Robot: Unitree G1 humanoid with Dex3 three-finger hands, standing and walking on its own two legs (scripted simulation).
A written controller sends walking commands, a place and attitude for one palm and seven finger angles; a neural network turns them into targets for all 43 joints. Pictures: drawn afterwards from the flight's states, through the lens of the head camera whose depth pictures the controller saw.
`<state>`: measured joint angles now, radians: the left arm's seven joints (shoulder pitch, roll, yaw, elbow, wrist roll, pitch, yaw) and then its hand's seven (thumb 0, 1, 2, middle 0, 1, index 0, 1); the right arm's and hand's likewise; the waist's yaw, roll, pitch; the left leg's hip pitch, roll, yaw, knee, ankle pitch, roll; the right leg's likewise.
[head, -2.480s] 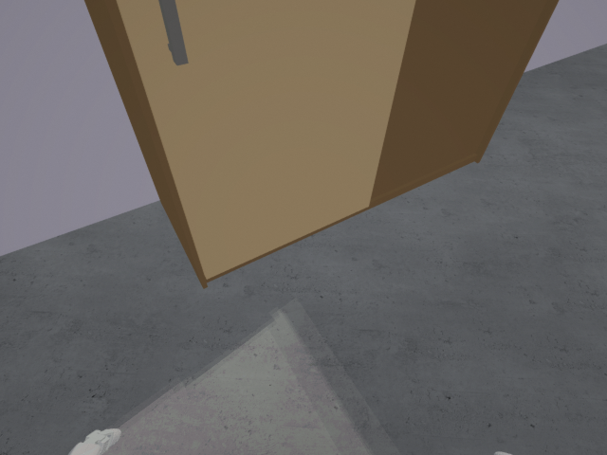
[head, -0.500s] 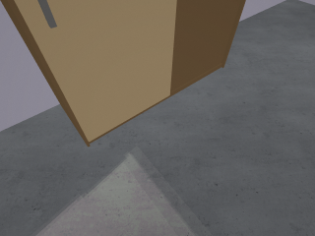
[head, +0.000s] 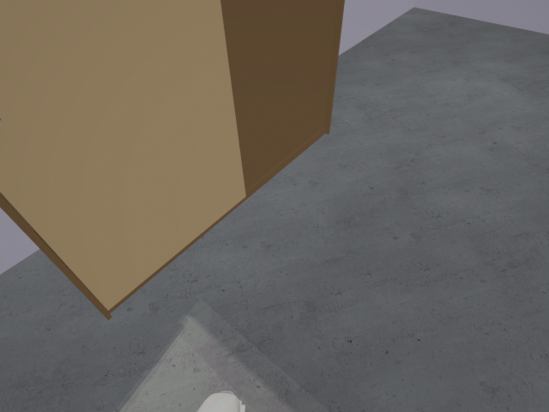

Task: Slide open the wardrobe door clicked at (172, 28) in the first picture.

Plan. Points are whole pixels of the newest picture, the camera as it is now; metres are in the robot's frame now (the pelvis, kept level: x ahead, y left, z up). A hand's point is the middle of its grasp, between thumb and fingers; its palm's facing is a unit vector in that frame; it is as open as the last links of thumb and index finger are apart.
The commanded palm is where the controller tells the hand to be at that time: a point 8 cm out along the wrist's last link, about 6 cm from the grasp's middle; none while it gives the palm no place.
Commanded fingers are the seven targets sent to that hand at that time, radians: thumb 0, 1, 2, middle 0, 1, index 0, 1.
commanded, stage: walk to a spot facing it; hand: left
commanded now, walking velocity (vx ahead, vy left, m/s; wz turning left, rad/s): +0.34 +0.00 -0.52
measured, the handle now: out of the picture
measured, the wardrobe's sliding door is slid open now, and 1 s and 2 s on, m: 0.00 0.00 0.00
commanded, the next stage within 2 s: none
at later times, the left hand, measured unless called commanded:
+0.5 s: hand (148, 323) +0.30 +0.31 -0.18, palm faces -0.23 -0.95 -0.20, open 7.4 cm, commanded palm none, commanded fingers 0.00 0.90 0.90 -0.20 -0.30 -0.20 -0.30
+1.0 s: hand (244, 258) +0.47 +0.14 -0.18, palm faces -0.56 -0.80 -0.20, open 7.3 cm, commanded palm none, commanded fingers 0.00 0.90 0.90 -0.20 -0.30 -0.20 -0.30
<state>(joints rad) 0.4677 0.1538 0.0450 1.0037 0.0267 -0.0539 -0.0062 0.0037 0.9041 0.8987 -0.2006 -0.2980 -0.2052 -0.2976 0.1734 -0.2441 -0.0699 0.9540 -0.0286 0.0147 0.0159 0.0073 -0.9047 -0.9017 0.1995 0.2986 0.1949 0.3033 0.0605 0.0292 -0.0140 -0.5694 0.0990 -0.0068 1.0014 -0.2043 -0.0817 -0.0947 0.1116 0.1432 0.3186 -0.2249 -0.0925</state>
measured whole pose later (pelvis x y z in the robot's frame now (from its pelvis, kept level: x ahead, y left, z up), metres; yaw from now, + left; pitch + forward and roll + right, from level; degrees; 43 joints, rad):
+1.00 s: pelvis +0.27 +0.06 -0.03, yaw -37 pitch -1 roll +0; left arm 0.14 0.17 0.06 0.89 0.01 -0.01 0.01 0.00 0.91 0.90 -0.20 -0.30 -0.20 -0.30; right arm 0.31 -0.14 -0.04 0.99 -0.01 0.04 -0.01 0.01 -0.90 -0.90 0.20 0.30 0.20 0.30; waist -0.01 0.00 0.12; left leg -0.37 0.11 0.15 1.25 -0.52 -0.06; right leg -0.30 0.04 -0.09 0.65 -0.35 -0.09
